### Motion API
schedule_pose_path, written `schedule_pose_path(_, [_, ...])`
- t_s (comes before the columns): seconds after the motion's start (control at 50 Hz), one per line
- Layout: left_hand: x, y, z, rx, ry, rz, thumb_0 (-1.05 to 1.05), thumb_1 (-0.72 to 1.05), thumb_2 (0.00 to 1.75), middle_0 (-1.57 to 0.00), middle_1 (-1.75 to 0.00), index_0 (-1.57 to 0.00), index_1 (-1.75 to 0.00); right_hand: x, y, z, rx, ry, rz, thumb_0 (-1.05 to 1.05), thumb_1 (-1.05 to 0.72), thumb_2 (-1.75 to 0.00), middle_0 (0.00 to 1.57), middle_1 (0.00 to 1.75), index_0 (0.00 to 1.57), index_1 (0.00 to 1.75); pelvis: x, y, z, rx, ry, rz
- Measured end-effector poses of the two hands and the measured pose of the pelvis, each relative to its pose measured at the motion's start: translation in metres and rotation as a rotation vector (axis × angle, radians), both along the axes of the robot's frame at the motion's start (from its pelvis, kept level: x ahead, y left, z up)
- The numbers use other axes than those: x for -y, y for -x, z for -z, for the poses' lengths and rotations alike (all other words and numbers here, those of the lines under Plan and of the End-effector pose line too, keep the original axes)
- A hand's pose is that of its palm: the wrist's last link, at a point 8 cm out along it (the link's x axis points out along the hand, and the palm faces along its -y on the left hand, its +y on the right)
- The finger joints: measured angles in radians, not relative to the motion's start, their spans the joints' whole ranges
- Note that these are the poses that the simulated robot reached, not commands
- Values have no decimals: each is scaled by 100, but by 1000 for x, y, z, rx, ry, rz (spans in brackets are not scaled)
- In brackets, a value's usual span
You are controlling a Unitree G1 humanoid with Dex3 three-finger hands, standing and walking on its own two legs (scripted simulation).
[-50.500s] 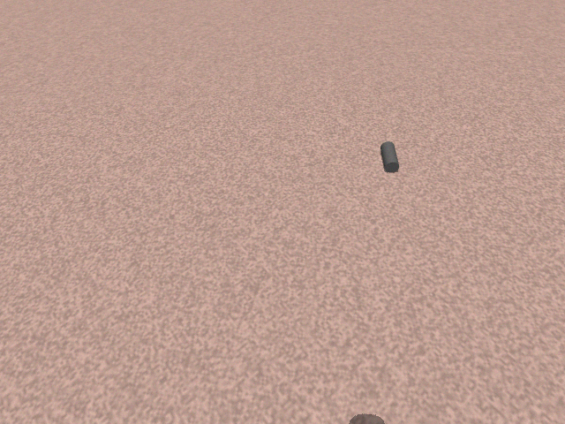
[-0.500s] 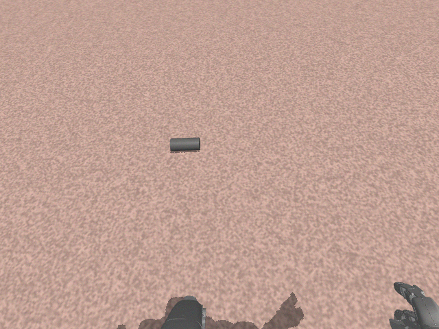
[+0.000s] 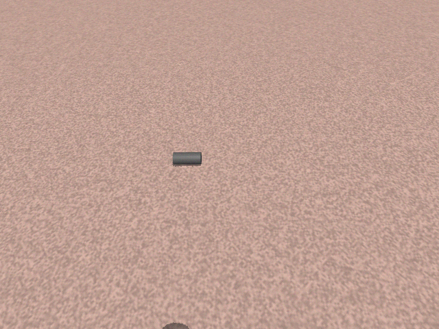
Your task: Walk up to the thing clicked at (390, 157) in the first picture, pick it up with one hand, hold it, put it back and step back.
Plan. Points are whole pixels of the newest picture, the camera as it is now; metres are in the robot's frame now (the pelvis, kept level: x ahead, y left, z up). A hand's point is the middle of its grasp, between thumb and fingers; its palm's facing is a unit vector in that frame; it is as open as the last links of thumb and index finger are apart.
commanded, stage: step back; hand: left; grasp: from above
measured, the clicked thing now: (187, 158) +1.12 +0.24 -0.73
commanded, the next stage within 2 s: stand in 0.60 s
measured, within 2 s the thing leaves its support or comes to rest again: neither
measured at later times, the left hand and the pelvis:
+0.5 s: hand out of the picture +0.11 +0.29 -0.16, palm faces +0.07 -0.93 -0.37, open 7.4 cm; pelvis +0.04 +0.01 -0.01, yaw +2 degrees
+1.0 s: hand out of the picture +0.13 +0.27 -0.14, palm faces -0.01 -0.94 -0.33, open 7.4 cm; pelvis +0.05 +0.02 +0.01, yaw +1 degrees
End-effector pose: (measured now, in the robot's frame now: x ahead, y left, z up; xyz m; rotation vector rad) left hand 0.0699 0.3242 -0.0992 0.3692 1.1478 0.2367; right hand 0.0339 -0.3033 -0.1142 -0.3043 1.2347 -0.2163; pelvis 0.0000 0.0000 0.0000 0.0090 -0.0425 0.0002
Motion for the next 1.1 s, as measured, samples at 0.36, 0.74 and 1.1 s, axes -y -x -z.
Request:
schedule_pose_path(0.36, [7,-11,10,-10,13,-87,0,90,90,-20,-31,-21,-30,1,-88,9,15,29,-94,1,-90,-90,20,30,20,30,-4,-40,7,11,5,-59])
schedule_pose_path(0.74, [6,-34,12,-64,68,-49,0,90,90,-20,-30,-21,-30,-40,-145,-7,125,-33,-97,1,-90,-90,20,30,20,30,-18,-53,-6,3,15,-27])
schedule_pose_path(1.1, [11,-55,7,-62,79,-3,0,90,90,-20,-30,-21,-30,-22,-91,-11,-4,-6,-13,1,-90,-90,20,30,20,30,-16,-52,-15,1,11,-18])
